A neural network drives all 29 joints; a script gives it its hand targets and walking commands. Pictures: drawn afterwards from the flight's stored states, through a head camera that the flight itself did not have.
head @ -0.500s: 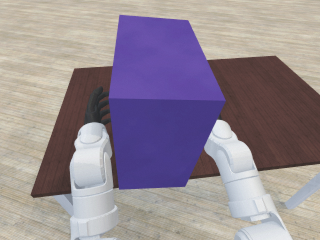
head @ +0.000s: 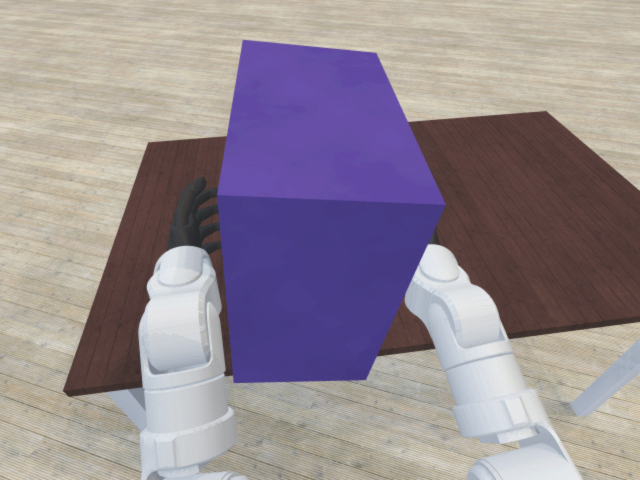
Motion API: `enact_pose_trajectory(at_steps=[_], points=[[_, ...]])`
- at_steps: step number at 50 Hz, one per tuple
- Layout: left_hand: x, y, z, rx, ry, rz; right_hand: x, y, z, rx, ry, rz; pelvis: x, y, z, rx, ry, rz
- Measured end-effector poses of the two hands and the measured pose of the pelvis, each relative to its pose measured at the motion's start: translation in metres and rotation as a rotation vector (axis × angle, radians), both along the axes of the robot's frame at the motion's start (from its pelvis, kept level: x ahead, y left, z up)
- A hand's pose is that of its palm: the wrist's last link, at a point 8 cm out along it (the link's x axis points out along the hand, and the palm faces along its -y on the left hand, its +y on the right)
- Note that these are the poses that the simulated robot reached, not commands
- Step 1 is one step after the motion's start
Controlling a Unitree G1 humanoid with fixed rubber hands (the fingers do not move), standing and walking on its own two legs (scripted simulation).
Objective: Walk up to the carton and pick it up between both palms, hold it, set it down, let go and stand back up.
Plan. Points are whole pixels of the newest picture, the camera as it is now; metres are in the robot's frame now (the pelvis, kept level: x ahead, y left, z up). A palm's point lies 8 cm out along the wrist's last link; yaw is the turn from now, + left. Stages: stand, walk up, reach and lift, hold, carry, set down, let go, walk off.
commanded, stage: hold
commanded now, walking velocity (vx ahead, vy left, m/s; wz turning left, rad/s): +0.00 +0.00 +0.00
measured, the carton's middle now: (306, 215) +0.41 +0.00 +0.15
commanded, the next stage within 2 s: none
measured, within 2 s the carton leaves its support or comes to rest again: neither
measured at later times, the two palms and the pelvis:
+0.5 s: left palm (186, 254) +0.34 +0.13 +0.17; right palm (413, 247) +0.35 -0.13 +0.14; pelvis +0.01 +0.00 +0.00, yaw +0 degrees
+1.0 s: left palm (186, 257) +0.33 +0.13 +0.18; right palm (416, 253) +0.34 -0.13 +0.14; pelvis +0.00 +0.00 +0.00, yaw +0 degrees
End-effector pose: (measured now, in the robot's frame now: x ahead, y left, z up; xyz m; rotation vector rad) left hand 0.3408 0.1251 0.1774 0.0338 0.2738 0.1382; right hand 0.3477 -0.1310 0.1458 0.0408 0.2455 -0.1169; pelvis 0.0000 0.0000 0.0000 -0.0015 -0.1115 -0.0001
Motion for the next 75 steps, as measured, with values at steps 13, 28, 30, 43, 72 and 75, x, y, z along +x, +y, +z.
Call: enact_pose_trajectory(at_steps=[13,28,30,43,72,75], points=[[-0.004,0.005,-0.005,-0.002,-0.016,0.014,0.002,0.004,0.000,-0.008,-0.017,0.016,0.004,-0.001,0.000,0.000,0.018,-0.001],[0.002,0.004,-0.003,-0.003,-0.014,0.011,0.006,0.004,-0.001,-0.005,-0.017,0.011,0.006,0.000,0.000,0.001,0.028,0.005],[0.003,0.003,-0.003,-0.003,-0.013,0.007,0.006,0.003,-0.001,-0.004,-0.016,0.008,0.007,0.000,0.000,0.001,0.022,0.004],[-0.010,0.005,0.000,-0.005,-0.019,0.017,-0.005,0.005,-0.001,0.005,-0.023,0.016,0.008,0.000,0.000,0.002,-0.013,0.002],[-0.001,0.003,-0.005,-0.005,-0.019,0.009,0.003,0.002,-0.001,-0.010,-0.026,0.009,0.001,-0.001,0.000,0.001,0.027,0.000],[-0.002,0.004,-0.004,-0.004,-0.017,0.012,0.003,0.004,-0.002,-0.006,-0.024,0.011,0.002,-0.001,0.000,0.001,0.022,0.005]])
